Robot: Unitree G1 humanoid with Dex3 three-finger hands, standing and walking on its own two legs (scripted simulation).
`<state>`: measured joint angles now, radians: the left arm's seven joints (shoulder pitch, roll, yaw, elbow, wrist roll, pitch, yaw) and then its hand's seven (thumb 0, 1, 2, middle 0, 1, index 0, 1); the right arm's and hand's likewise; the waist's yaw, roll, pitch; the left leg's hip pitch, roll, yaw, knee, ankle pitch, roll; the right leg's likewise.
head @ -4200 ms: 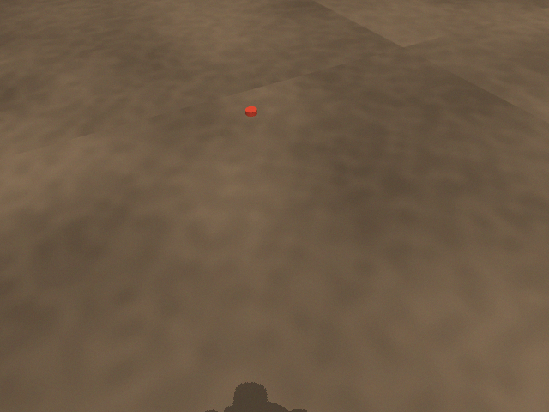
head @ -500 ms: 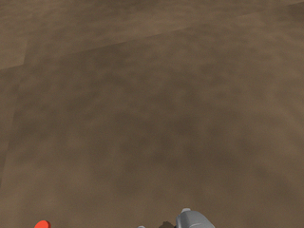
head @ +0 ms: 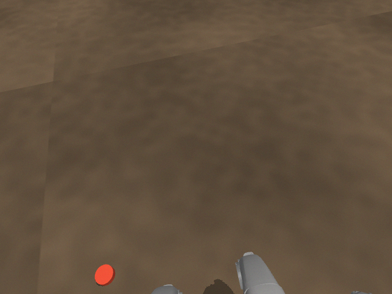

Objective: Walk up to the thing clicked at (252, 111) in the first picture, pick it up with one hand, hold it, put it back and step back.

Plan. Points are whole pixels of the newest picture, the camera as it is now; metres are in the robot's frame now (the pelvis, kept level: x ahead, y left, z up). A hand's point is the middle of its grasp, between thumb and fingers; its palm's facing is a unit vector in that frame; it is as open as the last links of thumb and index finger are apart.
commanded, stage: walk up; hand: left
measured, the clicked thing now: (105, 274) +0.32 +0.44 -0.70
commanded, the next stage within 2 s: none
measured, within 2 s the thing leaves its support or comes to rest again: neither
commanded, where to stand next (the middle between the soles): -0.10 +0.27 m, yaw -11 degrees
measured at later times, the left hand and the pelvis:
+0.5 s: hand out of the picture -0.01 +0.49 -0.08, palm faces -0.09 -0.79 -0.60, open 7.4 cm; pelvis -0.12 +0.19 +0.01, yaw -5 degrees
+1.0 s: hand out of the picture -0.15 +0.60 -0.12, palm faces -0.28 -0.89 -0.37, open 7.4 cm; pelvis -0.23 +0.34 +0.03, yaw -16 degrees
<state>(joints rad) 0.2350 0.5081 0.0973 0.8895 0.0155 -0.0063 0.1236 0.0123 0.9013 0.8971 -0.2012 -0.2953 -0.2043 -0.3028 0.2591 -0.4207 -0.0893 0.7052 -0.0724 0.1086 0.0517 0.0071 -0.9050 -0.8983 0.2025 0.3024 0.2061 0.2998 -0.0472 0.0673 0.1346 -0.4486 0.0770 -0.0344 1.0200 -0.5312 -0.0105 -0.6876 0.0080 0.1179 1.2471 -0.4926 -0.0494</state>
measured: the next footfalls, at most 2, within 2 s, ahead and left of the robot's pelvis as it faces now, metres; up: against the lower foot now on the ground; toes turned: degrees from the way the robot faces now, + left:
right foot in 0.20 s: +0.01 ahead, -0.01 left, +0.00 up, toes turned -7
left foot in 0.56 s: -0.11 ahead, +0.42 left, +0.00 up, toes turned -7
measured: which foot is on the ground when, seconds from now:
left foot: down 0.00-0.22, up 0.24-0.54, down 0.56-1.00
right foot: up 0.00-0.18, down 0.20-0.60, up 0.62-1.00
